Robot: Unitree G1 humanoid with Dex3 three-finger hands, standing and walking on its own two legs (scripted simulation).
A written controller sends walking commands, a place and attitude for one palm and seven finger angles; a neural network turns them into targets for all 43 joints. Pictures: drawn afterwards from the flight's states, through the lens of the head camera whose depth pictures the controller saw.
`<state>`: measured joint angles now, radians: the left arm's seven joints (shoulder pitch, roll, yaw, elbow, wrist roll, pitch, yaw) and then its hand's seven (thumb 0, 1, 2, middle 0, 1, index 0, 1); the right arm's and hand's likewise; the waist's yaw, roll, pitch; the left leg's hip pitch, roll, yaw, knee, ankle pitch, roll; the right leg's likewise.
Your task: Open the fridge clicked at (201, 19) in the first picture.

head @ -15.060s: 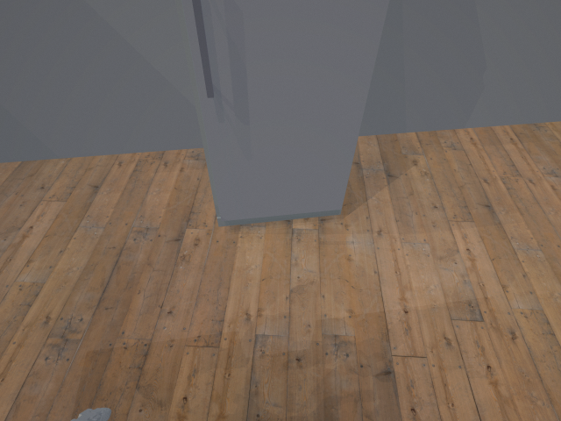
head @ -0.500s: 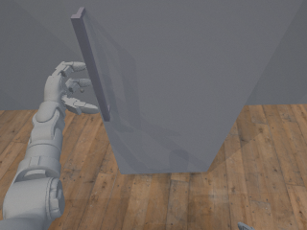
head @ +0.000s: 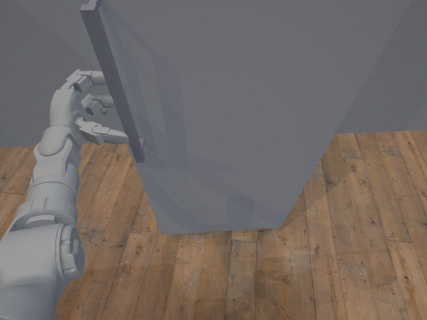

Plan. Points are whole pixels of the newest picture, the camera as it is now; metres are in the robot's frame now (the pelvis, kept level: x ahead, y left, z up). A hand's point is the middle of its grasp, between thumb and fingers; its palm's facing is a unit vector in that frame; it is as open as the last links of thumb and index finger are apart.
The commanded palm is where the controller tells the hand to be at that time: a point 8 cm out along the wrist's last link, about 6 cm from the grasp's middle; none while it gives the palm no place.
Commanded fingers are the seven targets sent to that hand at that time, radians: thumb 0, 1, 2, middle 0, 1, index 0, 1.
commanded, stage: slide the fingers in behind the handle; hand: left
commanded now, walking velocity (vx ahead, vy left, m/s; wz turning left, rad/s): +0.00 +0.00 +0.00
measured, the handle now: (123, 97) +0.50 +0.17 +0.14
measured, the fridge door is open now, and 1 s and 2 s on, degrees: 0 0 0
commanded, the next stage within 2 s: grip the handle and tug to test in 1.66 s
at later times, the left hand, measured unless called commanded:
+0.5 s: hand (115, 117) +0.44 +0.17 +0.14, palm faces +0.04 -1.00 +0.00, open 14.0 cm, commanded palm +0.42 +0.23 +0.14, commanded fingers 0.00 -0.50 0.30 -0.30 -1.20 -0.30 -1.20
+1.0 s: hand (127, 117) +0.44 +0.15 +0.14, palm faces +0.04 -1.00 +0.00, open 14.0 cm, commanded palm +0.41 +0.20 +0.14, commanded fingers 0.00 -0.50 0.30 -0.30 -1.20 -0.30 -1.20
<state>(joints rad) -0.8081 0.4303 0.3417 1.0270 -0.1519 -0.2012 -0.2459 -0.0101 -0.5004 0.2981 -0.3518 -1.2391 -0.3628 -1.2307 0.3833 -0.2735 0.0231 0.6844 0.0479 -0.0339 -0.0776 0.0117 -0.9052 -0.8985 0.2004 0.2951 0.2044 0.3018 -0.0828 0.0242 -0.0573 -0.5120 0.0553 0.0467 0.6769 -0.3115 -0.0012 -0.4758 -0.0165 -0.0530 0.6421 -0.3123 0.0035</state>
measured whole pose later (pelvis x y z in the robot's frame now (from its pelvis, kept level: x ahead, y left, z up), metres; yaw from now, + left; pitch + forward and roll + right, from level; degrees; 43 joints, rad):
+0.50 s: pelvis +0.00 +0.00 +0.00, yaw +0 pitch +6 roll -1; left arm -0.71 0.32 0.27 0.85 -0.15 -0.15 -0.15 -0.01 -0.50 0.30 -0.30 -1.20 -0.31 -1.20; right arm 0.31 -0.25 0.03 0.65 0.05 -0.05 -0.07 0.01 -0.90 -0.90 0.20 0.30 0.20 0.30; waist -0.05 0.03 -0.06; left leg -0.46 0.05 0.05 0.66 -0.32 0.00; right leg -0.42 -0.02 -0.05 0.63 -0.32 0.01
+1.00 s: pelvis +0.00 -0.01 +0.00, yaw +0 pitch +5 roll +0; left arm -0.68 0.28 0.25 0.81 -0.15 -0.14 -0.11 -0.01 -0.50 0.30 -0.30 -1.20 -0.30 -1.20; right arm 0.32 -0.25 0.02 0.67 0.05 -0.03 -0.07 0.01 -0.91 -0.90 0.20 0.30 0.20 0.30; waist -0.05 0.03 -0.06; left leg -0.43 0.05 0.05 0.63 -0.30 -0.01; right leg -0.40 -0.01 -0.05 0.62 -0.32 -0.01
